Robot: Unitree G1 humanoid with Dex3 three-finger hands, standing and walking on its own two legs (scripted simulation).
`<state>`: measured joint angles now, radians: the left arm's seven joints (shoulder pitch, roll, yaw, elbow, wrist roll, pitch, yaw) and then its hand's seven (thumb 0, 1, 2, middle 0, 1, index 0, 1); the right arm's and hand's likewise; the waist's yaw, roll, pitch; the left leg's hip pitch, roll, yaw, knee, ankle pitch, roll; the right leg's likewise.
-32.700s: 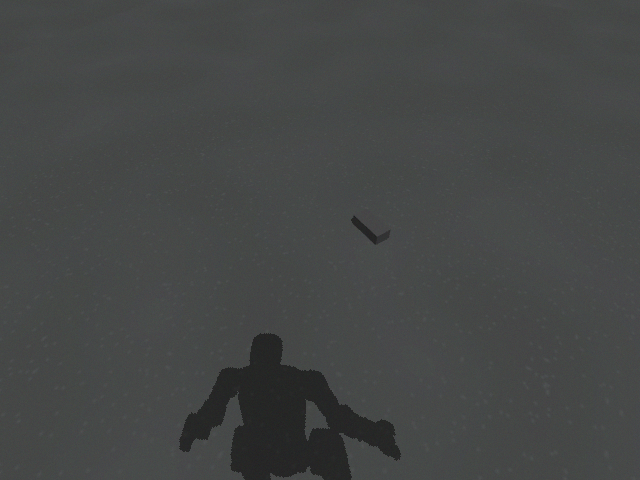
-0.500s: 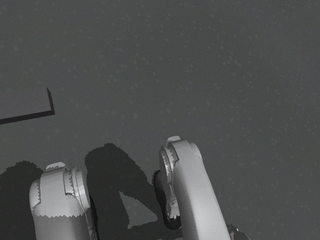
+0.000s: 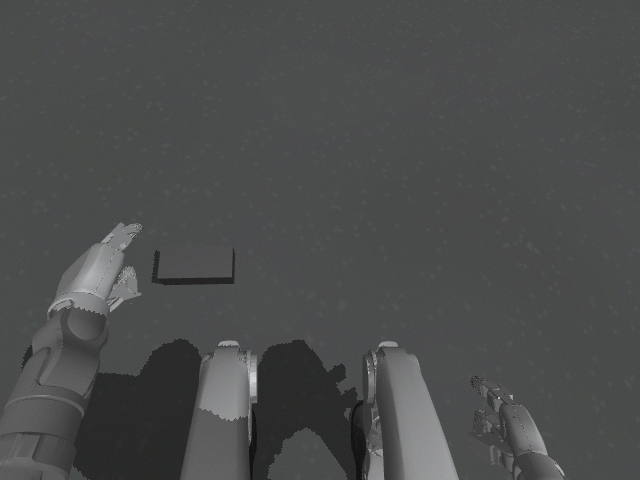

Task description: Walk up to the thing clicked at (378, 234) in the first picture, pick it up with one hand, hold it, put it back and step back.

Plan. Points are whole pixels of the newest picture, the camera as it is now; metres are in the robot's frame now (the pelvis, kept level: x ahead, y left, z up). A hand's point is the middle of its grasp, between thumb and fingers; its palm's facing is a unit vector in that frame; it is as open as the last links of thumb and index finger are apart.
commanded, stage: home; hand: left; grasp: from above
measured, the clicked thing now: (198, 265) +0.52 +0.26 -0.47
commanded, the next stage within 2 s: none
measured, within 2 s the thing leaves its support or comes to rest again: neither
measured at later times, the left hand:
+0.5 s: hand (96, 359) +0.26 +0.19 +0.10, palm faces +0.10 -0.96 -0.25, open 7.4 cm
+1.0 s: hand (42, 423) +0.22 +0.18 +0.17, palm faces +0.15 -0.97 -0.21, open 7.4 cm
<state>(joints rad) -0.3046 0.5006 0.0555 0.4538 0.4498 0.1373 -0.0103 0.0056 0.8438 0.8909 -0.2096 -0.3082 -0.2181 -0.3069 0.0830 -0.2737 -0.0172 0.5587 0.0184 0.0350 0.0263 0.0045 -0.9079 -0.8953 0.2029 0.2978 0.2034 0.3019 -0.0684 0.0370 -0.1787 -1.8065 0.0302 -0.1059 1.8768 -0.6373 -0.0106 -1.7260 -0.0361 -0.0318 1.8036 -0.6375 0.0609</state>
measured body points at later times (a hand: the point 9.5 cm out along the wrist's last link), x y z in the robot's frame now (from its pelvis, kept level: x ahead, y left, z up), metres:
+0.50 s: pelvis +0.05 -0.01 +0.17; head +0.12 +0.01 +0.62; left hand +0.25 +0.24 +0.12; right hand +0.22 -0.24 +0.09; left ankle +0.08 +0.12 -0.47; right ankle +0.08 -0.15 -0.47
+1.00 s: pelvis +0.07 -0.01 +0.21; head +0.09 +0.00 +0.66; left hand +0.21 +0.24 +0.18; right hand +0.27 -0.23 +0.16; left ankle +0.08 +0.12 -0.47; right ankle +0.08 -0.15 -0.47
